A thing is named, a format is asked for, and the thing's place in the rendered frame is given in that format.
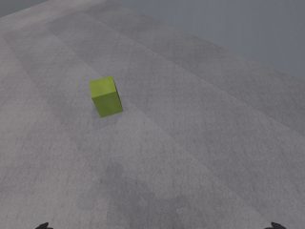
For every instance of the carton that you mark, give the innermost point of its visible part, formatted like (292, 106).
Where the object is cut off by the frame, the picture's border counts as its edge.
(105, 96)

